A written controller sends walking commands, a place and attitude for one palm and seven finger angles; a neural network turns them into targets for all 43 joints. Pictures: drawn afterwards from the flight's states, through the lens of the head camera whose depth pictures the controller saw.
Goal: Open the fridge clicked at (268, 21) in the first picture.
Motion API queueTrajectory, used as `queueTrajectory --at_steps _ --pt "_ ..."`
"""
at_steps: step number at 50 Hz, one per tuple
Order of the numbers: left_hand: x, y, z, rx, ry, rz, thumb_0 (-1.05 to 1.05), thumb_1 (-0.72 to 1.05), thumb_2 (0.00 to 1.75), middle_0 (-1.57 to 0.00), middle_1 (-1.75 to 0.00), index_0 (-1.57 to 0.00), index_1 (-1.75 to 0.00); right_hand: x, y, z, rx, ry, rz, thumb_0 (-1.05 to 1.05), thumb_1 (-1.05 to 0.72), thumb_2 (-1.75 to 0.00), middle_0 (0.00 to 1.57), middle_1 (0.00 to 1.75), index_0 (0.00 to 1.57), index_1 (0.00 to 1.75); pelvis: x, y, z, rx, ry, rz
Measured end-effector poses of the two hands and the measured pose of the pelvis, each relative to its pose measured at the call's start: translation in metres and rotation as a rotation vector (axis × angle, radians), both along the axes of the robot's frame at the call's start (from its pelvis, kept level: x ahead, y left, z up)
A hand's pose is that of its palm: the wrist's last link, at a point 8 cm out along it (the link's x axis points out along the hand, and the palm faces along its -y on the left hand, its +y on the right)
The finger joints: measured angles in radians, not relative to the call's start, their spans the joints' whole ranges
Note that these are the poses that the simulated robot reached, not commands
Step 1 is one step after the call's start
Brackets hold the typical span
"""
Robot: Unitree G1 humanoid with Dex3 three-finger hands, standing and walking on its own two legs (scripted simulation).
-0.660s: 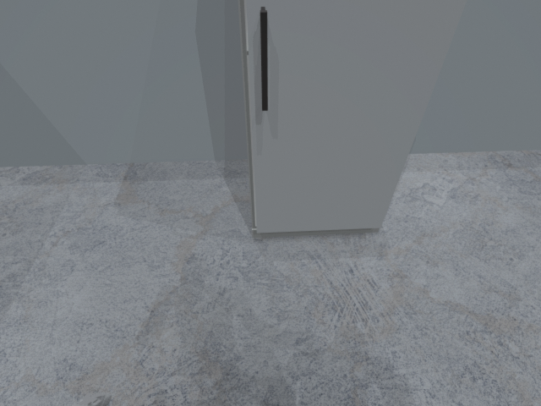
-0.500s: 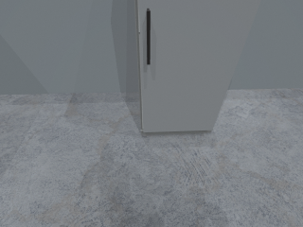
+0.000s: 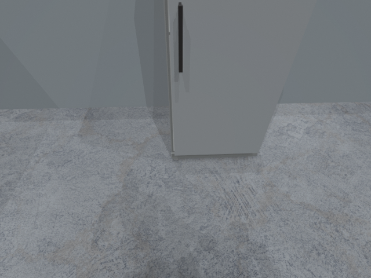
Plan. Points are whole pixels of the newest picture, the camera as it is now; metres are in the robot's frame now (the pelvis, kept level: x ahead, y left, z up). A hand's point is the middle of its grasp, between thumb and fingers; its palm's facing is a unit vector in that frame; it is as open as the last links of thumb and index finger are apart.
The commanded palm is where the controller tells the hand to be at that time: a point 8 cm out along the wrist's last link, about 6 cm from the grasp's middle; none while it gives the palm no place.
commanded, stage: stand and wait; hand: left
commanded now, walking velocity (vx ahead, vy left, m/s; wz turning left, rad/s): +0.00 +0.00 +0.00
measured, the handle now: (180, 39) +0.96 +0.08 +0.10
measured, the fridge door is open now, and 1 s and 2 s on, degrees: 0 0 0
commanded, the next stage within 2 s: look at it before walking up in 0.16 s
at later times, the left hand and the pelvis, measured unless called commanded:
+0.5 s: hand out of the picture +0.08 +0.25 -0.16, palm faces -0.03 -0.94 -0.33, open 7.4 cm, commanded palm none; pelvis +0.01 +0.00 +0.00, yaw +0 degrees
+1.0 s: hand out of the picture +0.10 +0.25 -0.15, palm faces -0.03 -0.94 -0.35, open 7.4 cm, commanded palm none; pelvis +0.02 +0.00 +0.00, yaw -2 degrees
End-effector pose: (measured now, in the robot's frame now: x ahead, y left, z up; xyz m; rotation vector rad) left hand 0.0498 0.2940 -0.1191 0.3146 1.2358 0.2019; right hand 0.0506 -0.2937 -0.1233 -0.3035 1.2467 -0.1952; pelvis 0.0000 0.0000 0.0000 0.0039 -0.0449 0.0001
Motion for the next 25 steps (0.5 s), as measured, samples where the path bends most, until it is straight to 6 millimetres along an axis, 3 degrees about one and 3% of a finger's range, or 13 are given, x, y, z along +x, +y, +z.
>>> queueTrajectory --at_steps 8,25 --pt "0.007 -0.001 0.001 -0.002 -0.011 -0.008 0.01 0.9 0.9 -0.21 -0.3 -0.21 -0.3 0.0 0.003 0.0 0.006 -0.001 -0.005 0.01 -0.9 -0.9 0.2 0.3 0.2 0.3 0.001 0.001 0.001 0.0 0.003 -0.003" --pt "0.028 -0.002 0.0 -0.013 -0.03 -0.026 0.01 0.9 0.9 -0.21 -0.3 -0.21 -0.3 0.024 0.004 0.005 -0.002 -0.033 0.003 0.01 -0.9 -0.9 0.2 0.3 0.2 0.3 0.01 0.003 0.002 -0.001 0.013 -0.008"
